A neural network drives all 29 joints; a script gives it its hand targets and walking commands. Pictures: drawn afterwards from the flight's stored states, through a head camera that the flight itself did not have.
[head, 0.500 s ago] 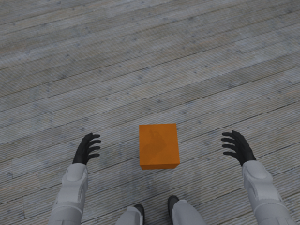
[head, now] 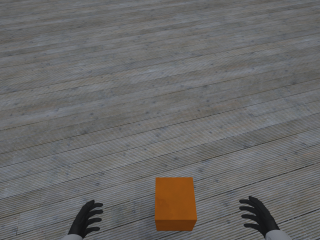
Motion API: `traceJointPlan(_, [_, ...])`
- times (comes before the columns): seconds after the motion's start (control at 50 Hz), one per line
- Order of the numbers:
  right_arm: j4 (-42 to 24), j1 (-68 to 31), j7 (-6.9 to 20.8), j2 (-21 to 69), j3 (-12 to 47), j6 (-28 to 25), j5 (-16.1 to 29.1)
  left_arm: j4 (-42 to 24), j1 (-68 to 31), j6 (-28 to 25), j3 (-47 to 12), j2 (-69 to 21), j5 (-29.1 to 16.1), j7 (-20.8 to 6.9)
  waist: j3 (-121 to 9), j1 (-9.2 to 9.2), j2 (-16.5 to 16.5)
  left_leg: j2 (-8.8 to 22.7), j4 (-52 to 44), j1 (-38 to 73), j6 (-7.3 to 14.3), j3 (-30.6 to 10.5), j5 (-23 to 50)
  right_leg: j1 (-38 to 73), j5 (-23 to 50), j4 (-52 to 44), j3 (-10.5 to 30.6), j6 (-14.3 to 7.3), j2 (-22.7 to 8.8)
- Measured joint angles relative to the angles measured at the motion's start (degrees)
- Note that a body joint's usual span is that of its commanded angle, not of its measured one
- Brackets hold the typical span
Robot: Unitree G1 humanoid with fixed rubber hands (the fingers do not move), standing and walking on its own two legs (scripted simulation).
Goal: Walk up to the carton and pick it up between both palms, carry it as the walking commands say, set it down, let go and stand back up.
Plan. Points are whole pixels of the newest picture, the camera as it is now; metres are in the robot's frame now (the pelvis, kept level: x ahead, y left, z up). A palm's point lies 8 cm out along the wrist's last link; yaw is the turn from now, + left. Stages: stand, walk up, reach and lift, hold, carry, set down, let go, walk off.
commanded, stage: let go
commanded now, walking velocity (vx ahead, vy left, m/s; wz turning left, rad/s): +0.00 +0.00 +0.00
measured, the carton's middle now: (174, 204) +0.40 -0.04 -0.65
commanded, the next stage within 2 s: stand in 0.26 s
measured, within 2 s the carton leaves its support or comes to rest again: neither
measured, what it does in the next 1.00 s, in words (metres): stands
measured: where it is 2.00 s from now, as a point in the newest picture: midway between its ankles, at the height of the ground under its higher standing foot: outside the picture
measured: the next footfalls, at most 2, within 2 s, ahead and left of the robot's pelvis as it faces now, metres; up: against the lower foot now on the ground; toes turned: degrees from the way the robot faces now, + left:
none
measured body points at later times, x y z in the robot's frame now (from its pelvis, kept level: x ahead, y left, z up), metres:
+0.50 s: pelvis +0.01 +0.00 +0.00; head +0.01 -0.01 +0.45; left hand +0.15 +0.29 -0.09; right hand +0.15 -0.29 -0.09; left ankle -0.04 +0.11 -0.74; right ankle +0.00 -0.11 -0.74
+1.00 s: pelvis +0.01 -0.01 +0.00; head +0.01 -0.01 +0.45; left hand +0.13 +0.29 -0.10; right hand +0.14 -0.31 -0.10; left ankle -0.04 +0.11 -0.74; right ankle +0.00 -0.11 -0.74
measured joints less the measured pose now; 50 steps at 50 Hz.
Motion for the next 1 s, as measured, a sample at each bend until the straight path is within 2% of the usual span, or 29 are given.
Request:
traceJointPlan(0.14, [0.1,-0.8,-0.2,0.3,0.3,1.9,-0.2,-0.3,-0.3,1.8,-0.2,-0.1,0.5,0.2,1.2,-0.27,0.0,-0.2,-0.1,2.3,0.1,0.0,-0.1,2.2,-0.5,0.3,-0.2,0.0,-0.2])
traceJointPlan(0.26, [-0.7,-0.3,-1.6,-0.6,1.4,4.4,-0.4,0.3,-0.2,1.1,-0.9,0.4,-0.7,1.2,0.9,0.16,0.1,0.1,1.4,1.6,0.0,0.6,-1.0,1.3,-1.1,2.0,0.3,-0.1,0.1])
traceJointPlan(0.36, [6.7,-1.0,-4.5,-3.1,1.3,-0.7,-1.5,8.6,-1.3,-2.2,-0.5,3.1,1.7,4.0,-3.1,-0.07,0.1,0.1,3.4,-2.7,-0.2,0.5,-1.7,-3.0,-2.0,4.0,-0.1,-0.1,0.1])
traceJointPlan(0.48, [12.7,-1.0,-4.9,-6.4,0.5,-4.1,-1.6,14.7,-1.2,-4.5,0.8,6.3,2.0,4.5,-4.5,-0.13,0.4,0.1,2.9,-3.8,-0.4,0.2,-1.6,-4.1,-2.0,3.5,-0.4,-0.3,0.0])
traceJointPlan(0.68, [18.7,-1.9,-5.6,-7.9,1.4,-5.7,-1.5,20.7,-2.7,-5.8,-0.1,7.5,1.7,5.1,-5.0,0.01,0.3,0.3,0.9,-2.6,-0.5,-0.2,-1.1,-2.9,-1.8,1.9,-0.8,-0.5,0.0])
traceJointPlan(1.0, [24.6,-2.5,-6.1,-8.5,2.4,-6.7,-1.1,27.3,-4.4,-6.1,-0.8,7.8,1.2,5.1,-5.0,0.21,0.0,0.5,-2.4,-0.3,-0.7,-0.1,0.7,-0.6,-0.2,-1.1,-0.8,-0.6,-0.1])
